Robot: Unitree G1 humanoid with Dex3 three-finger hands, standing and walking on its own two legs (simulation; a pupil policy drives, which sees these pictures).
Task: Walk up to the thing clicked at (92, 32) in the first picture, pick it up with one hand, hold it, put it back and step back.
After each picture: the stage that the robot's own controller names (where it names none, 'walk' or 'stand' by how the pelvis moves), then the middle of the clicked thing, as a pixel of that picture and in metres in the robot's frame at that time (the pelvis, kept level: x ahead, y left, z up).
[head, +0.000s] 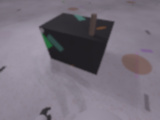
stand; (92, 25) +1.05 -0.01 +0.07
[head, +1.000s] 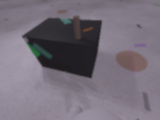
walk; (77, 28) +0.92 +0.22 +0.08
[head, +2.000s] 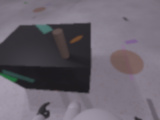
stand; (62, 45) +0.53 +0.25 +0.09
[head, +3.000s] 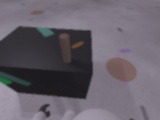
stand; (66, 49) +0.52 +0.21 +0.08
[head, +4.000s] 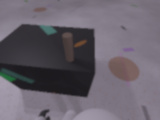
stand; (68, 48) +0.53 +0.20 +0.07
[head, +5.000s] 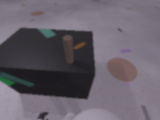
stand; (68, 51) +0.53 +0.19 +0.07
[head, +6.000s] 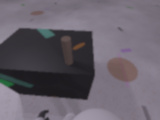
stand; (67, 52) +0.51 +0.20 +0.06
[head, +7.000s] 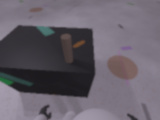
rise first; (67, 50) +0.51 +0.20 +0.07
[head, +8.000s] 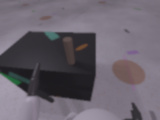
rise first; (69, 52) +0.52 +0.22 +0.07
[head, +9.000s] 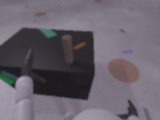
go down; (68, 50) +0.52 +0.20 +0.08
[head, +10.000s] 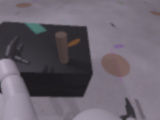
go down; (62, 49) +0.49 +0.20 +0.09
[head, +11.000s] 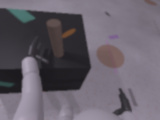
close in; (56, 41) +0.50 +0.20 +0.12
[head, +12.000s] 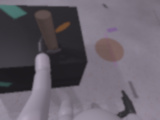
close; (49, 35) +0.51 +0.22 +0.14
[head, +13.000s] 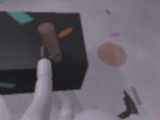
close; (52, 46) +0.45 +0.21 +0.13
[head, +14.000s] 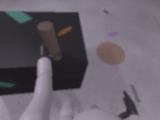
lift; (52, 44) +0.46 +0.21 +0.14
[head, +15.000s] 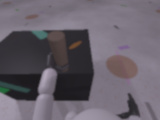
lift; (60, 55) +0.34 +0.17 +0.22
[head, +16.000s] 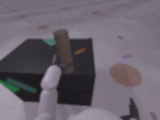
hold; (65, 53) +0.33 +0.16 +0.25
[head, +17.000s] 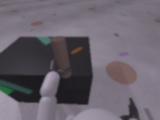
hold; (62, 59) +0.33 +0.17 +0.20
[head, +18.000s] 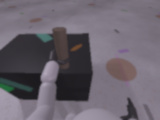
crouch; (62, 50) +0.39 +0.18 +0.21
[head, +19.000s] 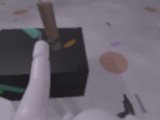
lower; (51, 29) +0.49 +0.22 +0.26
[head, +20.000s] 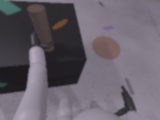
lower; (43, 32) +0.52 +0.23 +0.15
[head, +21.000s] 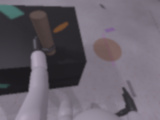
lower; (45, 37) +0.50 +0.23 +0.14
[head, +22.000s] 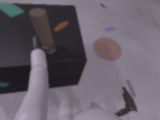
lower; (45, 35) +0.51 +0.23 +0.15
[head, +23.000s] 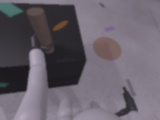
lower; (43, 34) +0.51 +0.24 +0.15
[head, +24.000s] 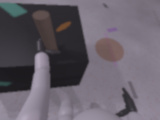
open; (48, 37) +0.50 +0.22 +0.14
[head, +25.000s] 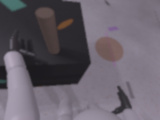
sink last; (50, 36) +0.48 +0.21 +0.14
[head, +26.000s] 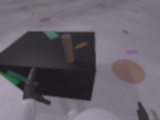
sink last; (68, 49) +0.52 +0.23 +0.11
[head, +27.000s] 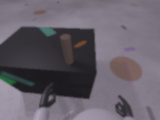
stand; (67, 50) +0.49 +0.22 +0.09
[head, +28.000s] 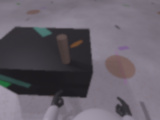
stand; (64, 50) +0.50 +0.23 +0.08
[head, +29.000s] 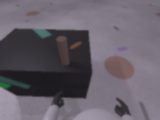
stand; (63, 52) +0.50 +0.23 +0.07
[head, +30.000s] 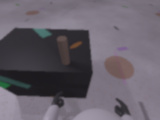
stand; (64, 52) +0.50 +0.23 +0.07
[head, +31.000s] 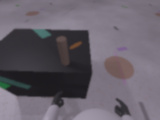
stand; (63, 52) +0.50 +0.23 +0.07
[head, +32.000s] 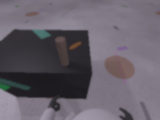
stand; (63, 53) +0.49 +0.23 +0.07
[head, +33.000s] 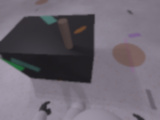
walk; (66, 35) +0.62 +0.24 +0.08
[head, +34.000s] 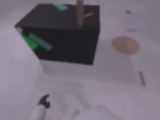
walk; (80, 13) +1.00 +0.14 +0.09
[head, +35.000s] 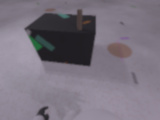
stand; (79, 20) +1.16 +0.20 +0.08
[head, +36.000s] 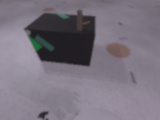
stand; (79, 20) +1.17 +0.19 +0.06
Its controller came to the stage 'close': yes
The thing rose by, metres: 0.20
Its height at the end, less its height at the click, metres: +0.00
